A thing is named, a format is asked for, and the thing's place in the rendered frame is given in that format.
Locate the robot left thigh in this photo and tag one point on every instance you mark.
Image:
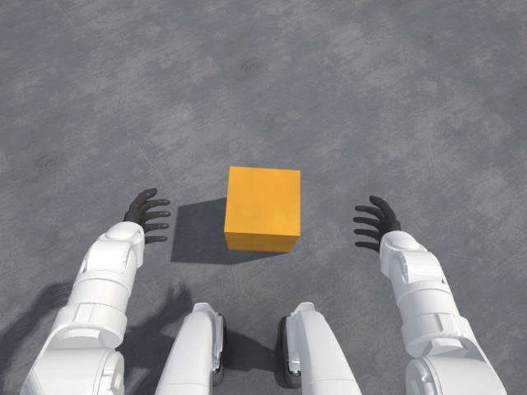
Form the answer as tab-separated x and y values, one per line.
188	369

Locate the right robot upper arm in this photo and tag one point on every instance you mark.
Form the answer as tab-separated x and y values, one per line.
437	375

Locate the left robot shin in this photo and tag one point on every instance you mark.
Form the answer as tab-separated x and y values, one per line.
207	307

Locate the robot left forearm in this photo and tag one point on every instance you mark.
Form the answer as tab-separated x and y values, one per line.
95	312

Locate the right robot hand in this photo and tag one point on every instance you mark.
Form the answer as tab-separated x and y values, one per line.
387	222

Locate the left robot hand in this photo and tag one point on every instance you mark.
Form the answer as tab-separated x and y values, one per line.
136	214

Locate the robot right forearm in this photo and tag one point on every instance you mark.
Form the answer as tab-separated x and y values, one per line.
432	325

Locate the left robot upper arm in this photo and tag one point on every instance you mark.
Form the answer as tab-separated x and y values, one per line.
78	371

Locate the carton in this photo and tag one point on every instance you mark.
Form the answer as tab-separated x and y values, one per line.
263	209

